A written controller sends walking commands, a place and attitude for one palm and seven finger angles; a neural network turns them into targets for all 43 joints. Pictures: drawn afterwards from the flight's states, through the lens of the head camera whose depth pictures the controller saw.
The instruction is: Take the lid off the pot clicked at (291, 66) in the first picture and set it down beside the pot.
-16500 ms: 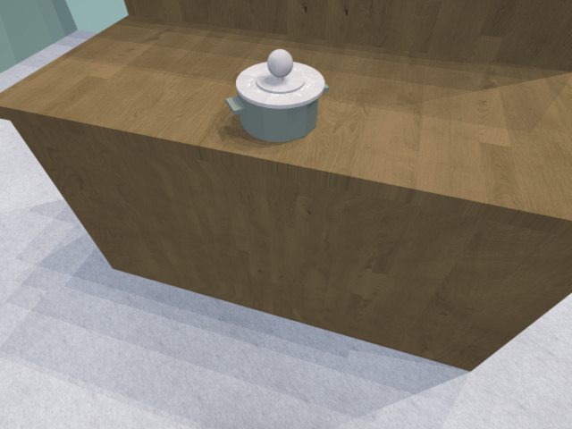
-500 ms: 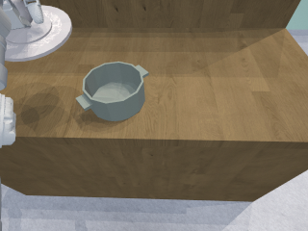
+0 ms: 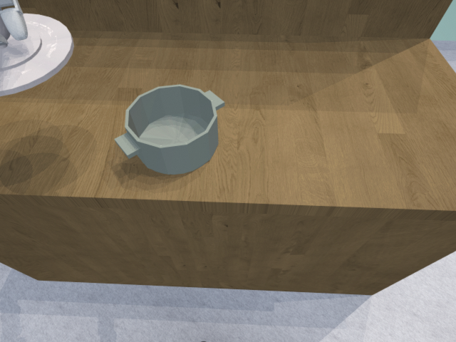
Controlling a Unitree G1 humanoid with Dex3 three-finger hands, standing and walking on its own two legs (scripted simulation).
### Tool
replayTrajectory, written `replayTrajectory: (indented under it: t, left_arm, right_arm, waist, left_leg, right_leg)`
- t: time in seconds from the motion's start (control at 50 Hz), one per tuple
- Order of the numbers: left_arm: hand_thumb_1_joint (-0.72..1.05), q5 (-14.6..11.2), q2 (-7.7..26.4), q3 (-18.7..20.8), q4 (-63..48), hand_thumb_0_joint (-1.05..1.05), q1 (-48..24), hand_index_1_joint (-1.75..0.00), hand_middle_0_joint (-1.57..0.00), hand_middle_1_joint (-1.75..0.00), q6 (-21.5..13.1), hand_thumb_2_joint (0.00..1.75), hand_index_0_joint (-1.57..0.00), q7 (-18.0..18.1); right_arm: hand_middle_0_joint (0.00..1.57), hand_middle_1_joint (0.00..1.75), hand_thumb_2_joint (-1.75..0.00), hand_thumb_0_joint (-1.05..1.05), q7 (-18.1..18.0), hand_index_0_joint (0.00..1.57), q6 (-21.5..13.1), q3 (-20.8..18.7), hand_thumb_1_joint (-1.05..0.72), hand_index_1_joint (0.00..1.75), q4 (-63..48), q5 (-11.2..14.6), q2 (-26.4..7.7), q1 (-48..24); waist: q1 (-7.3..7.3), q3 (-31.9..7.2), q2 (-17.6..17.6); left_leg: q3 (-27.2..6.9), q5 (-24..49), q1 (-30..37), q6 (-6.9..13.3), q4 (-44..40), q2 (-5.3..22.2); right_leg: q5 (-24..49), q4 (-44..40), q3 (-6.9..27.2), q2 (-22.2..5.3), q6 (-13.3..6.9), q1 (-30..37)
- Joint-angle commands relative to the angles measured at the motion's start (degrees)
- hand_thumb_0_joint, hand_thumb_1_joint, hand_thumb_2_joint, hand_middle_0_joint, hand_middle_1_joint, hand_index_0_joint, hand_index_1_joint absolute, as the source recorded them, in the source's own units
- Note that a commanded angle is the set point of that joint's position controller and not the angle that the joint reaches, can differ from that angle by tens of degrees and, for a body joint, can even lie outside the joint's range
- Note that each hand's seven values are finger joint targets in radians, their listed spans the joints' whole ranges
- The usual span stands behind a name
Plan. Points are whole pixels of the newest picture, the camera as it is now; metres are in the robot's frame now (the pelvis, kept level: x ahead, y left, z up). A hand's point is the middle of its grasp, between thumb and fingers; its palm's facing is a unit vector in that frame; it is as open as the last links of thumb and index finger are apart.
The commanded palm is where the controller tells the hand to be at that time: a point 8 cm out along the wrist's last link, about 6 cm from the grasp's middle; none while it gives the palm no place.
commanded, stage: move the lid sideways beside the pot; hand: left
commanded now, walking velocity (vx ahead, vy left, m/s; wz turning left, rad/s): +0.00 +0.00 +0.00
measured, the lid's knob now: out of the picture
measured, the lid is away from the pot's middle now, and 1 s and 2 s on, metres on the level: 0.22 0.22 0.23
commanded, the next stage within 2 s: lower the lid onto the table in 0.20 s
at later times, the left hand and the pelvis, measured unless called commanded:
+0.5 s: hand out of the picture +0.46 +0.31 +0.29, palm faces -0.24 -0.13 -0.96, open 5.0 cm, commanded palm +0.48 +0.31 +0.36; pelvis +0.00 +0.00 +0.00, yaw +0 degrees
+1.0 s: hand (10, 49) +0.48 +0.30 +0.26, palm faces -0.29 -0.15 -0.94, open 5.0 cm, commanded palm +0.50 +0.31 +0.33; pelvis +0.01 +0.00 +0.00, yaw -1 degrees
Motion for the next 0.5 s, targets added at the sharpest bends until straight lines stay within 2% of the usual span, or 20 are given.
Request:
replayTrajectory:
  t: [0.0,0.02,0.06,0.08,0.1,0.12,0.14,0.16,0.18,0.2,0.24,0.26,0.28,0.3,0.32,0.36,0.38,0.4,0.46,0.48]
  left_arm:
    - [0.66,1.12,17.35,6.14,-17.04,0.0,-36.72,-1.12,-0.64,-0.93,-0.83,1.04,-0.97,3.88]
    - [0.66,1.72,18.07,6.99,-13.71,0.0,-34.95,-1.12,-0.64,-0.93,-0.91,1.04,-0.97,3.96]
    - [0.66,1.63,17.46,6.34,-12.84,0.0,-34.45,-1.12,-0.64,-0.93,-0.95,1.04,-0.97,3.78]
    - [0.66,0.64,14.86,4.94,-12.57,0.0,-31.69,-1.12,-0.64,-0.93,-1.44,1.04,-0.97,3.54]
    - [0.66,1.55,18.85,7.83,-13.53,0.0,-32.15,-1.12,-0.64,-0.93,-1.36,1.04,-0.97,3.83]
    - [0.66,1.77,17.88,6.85,-11.38,0.0,-32.26,-1.12,-0.64,-0.93,-1.31,1.04,-0.97,3.5]
    - [0.66,1.6,18.59,7.23,-12.61,0.0,-32.73,-1.12,-0.64,-0.93,-1.19,1.04,-0.97,3.6]
    - [0.66,1.34,16.35,5.28,-12.73,0.0,-33.31,-1.12,-0.64,-0.93,-0.98,1.04,-0.97,3.34]
    - [0.66,0.3,13.78,3.93,-11.66,0.0,-30.39,-1.12,-0.64,-0.93,-1.19,1.04,-0.97,3.23]
    - [0.66,1.44,17.9,6.62,-13.92,0.0,-32.65,-1.12,-0.64,-0.93,-1.17,1.04,-0.97,3.52]
    - [0.66,1.47,17.48,6.08,-14.5,0.0,-33.94,-1.12,-0.64,-0.93,-1.08,1.04,-0.97,3.51]
    - [0.66,1.32,15.94,4.93,-13.91,0.0,-33.93,-1.12,-0.64,-0.93,-0.89,1.04,-0.97,3.32]
    - [0.66,0.34,14.03,3.7,-13.87,0.0,-32.53,-1.12,-0.64,-0.93,-1.19,1.04,-0.97,3.25]
    - [0.66,1.69,16.87,6.08,-13.38,0.0,-36.26,-1.12,-0.64,-0.93,0.56,1.04,-0.97,3.6]
    - [0.66,1.83,15.35,4.97,-9.02,0.0,-34.29,-1.12,-0.64,-0.93,1.31,1.04,-0.97,3.2]
    - [0.66,1.64,15.02,4.52,-6.91,0.0,-33.04,-1.12,-0.64,-0.93,2.15,1.04,-0.97,3.18]
    - [0.66,0.71,13.05,3.26,-6.9,0.0,-31.74,-1.12,-0.64,-0.93,2.02,1.04,-0.97,3.11]
    - [0.66,2.15,16.3,4.99,-9.99,0.0,-34.87,-1.12,-0.64,-0.93,2.21,1.04,-0.97,3.54]
    - [0.66,1.67,11.83,1.56,-8.48,0.0,-36.15,-1.12,-0.64,-0.93,3.14,1.04,-0.97,3.42]
    - [0.66,0.82,10.98,1.65,-8.01,0.0,-33.67,-1.12,-0.64,-0.93,2.73,1.04,-0.97,3.5]
  right_arm:
    - [0.2,0.3,-0.9,0.0,-0.33,0.2,-1.27,-3.39,-0.9,0.3,-5.08,-0.31,-9.74,2.5]
    - [0.2,0.3,-0.9,0.0,-0.48,0.2,-1.36,-3.36,-0.9,0.3,-5.18,-0.47,-9.67,2.67]
    - [0.2,0.3,-0.9,0.0,-0.41,0.2,-1.0,-3.41,-0.9,0.3,-5.04,-0.21,-9.72,3.11]
    - [0.2,0.3,-0.9,0.0,-0.34,0.2,-1.31,-3.5,-0.9,0.3,-5.26,-0.09,-9.87,4.14]
    - [0.2,0.3,-0.9,0.0,-0.16,0.2,-0.83,-3.49,-0.9,0.3,-5.28,-0.32,-9.75,3.76]
    - [0.2,0.3,-0.9,0.0,-0.19,0.2,-0.61,-3.39,-0.9,0.3,-5.31,-0.23,-9.79,3.33]
    - [0.2,0.3,-0.9,0.0,-0.13,0.2,-0.48,-3.53,-0.9,0.3,-5.42,-0.1,-9.76,3.47]
    - [0.2,0.3,-0.9,0.0,-0.05,0.2,-0.32,-3.57,-0.9,0.3,-5.49,-0.09,-9.73,3.24]
    - [0.2,0.3,-0.9,0.0,-0.06,0.2,-0.63,-3.75,-0.9,0.3,-5.41,-0.02,-9.76,4.29]
    - [0.2,0.3,-0.9,0.0,0.05,0.2,-0.18,-3.64,-0.9,0.3,-5.17,-0.09,-9.91,3.93]
    - [0.2,0.3,-0.9,0.0,-0.17,0.2,-0.23,-3.69,-0.9,0.3,-5.2,-0.02,-9.78,3.81]
    - [0.2,0.3,-0.9,0.0,-0.27,0.2,-0.31,-3.7,-0.9,0.3,-5.27,-0.16,-9.71,3.78]
    - [0.2,0.3,-0.9,0.0,-0.23,0.2,-0.61,-3.83,-0.9,0.3,-5.06,0.05,-9.99,4.5]
    - [0.2,0.3,-0.9,0.0,0.18,0.2,-0.75,-4.0,-0.9,0.3,-4.48,-0.06,-9.92,4.46]
    - [0.2,0.3,-0.9,0.0,0.14,0.2,-1.03,-3.79,-0.9,0.3,-4.64,-0.04,-9.7,4.5]
    - [0.2,0.3,-0.9,0.0,0.24,0.2,-1.38,-3.65,-0.9,0.3,-4.65,0.12,-9.81,4.63]
    - [0.2,0.3,-0.9,0.0,0.3,0.2,-1.89,-3.67,-0.9,0.3,-4.58,0.19,-10.13,5.13]
    - [0.2,0.3,-0.9,0.0,0.42,0.2,-1.73,-3.69,-0.9,0.3,-4.57,-0.18,-10.08,4.76]
    - [0.2,0.3,-0.9,0.0,0.17,0.2,-2.07,-3.67,-0.9,0.3,-4.34,0.08,-9.88,4.25]
    - [0.2,0.3,-0.9,0.0,0.09,0.2,-2.76,-3.67,-0.9,0.3,-4.35,-0.02,-10.01,5.1]
  waist:
    - [-0.3,-27.65,5.25]
    - [-0.45,-27.3,5.66]
    - [-0.52,-26.02,6.24]
    - [-0.63,-25.82,6.71]
    - [-0.13,-26.8,4.84]
    - [-0.54,-24.89,4.38]
    - [-0.26,-25.52,4.35]
    - [-0.66,-25.27,5.64]
    - [-1.04,-24.66,5.66]
    - [-0.52,-25.79,5.34]
    - [-0.78,-25.95,5.53]
    - [-1.05,-25.51,6.09]
    - [-1.26,-25.37,7.37]
    - [-0.72,-27.31,7.32]
    - [-1.22,-24.74,6.28]
    - [-1.34,-23.13,3.51]
    - [-1.43,-23.42,4.92]
    - [-1.03,-25.87,4.6]
    - [-1.86,-23.39,4.44]
    - [-1.79,-23.52,5.12]
  left_leg:
    - [0.55,15.13,27.93,3.21,0.07,-1.26]
    - [0.92,15.63,27.62,3.66,0.92,-1.57]
    - [0.55,15.83,27.23,3.25,0.58,-1.24]
    - [0.68,18.84,27.87,3.25,1.21,-1.01]
    - [0.53,17.76,27.38,3.17,0.85,-1.04]
    - [0.84,15.88,25.93,3.45,0.91,-1.26]
    - [0.89,15.83,25.78,3.35,0.79,-1.19]
    - [0.78,15.93,26.36,3.32,0.7,-1.23]
    - [1.01,17.88,27.16,3.4,1.33,-0.95]
    - [0.61,17.07,27.28,3.15,0.63,-0.76]
    - [0.78,16.3,27.53,3.42,0.82,-0.95]
    - [0.85,15.47,27.63,3.47,0.81,-1.08]
    - [0.84,17.72,28.84,3.34,1.23,-0.73]
    - [0.29,17.21,29.4,3.26,0.81,-1.06]
    - [0.34,15.08,27.33,3.47,0.82,-1.46]
    - [0.53,10.99,25.0,3.22,0.0,-1.4]
    - [0.97,13.53,25.72,3.16,0.59,-1.15]
    - [0.81,12.44,26.21,3.1,0.18,-1.3]
    - [0.59,9.75,25.72,3.25,-0.06,-1.34]
    - [0.87,12.1,26.47,3.29,0.67,-1.02]
  right_leg:
    - [16.68,-2.31,-3.14,4.49,-3.32,-4.72]
    - [17.03,-2.1,-2.87,4.48,-3.47,-5.17]
    - [16.06,-2.13,-3.26,4.59,-3.49,-6.16]
    - [17.48,-2.23,-3.49,4.33,-3.6,-6.5]
    - [16.99,-2.22,-3.25,4.73,-3.28,-5.25]
    - [16.74,-2.33,-3.27,4.67,-3.33,-5.88]
    - [17.26,-2.21,-3.16,4.44,-3.26,-5.19]
    - [16.41,-2.35,-3.27,4.56,-3.36,-6.27]
    - [17.13,-2.64,-3.58,4.38,-3.38,-6.96]
    - [16.24,-2.54,-3.35,4.82,-3.25,-6.04]
    - [16.5,-2.41,-3.32,4.69,-3.3,-6.31]
    - [15.47,-2.78,-3.39,4.76,-3.3,-7.24]
    - [16.07,-2.82,-3.59,4.53,-3.47,-7.82]
    - [16.43,-2.12,-3.28,5.08,-3.36,-6.52]
    - [15.69,-2.31,-3.53,5.12,-3.41,-7.49]
    - [14.04,-2.64,-3.57,4.89,-3.28,-7.18]
    - [15.77,-2.62,-3.62,4.43,-3.42,-7.13]
    - [15.3,-2.54,-3.26,4.83,-3.16,-5.93]
    - [13.91,-2.74,-3.58,4.83,-3.21,-7.59]
    - [15.19,-2.55,-3.75,4.59,-3.42,-7.8]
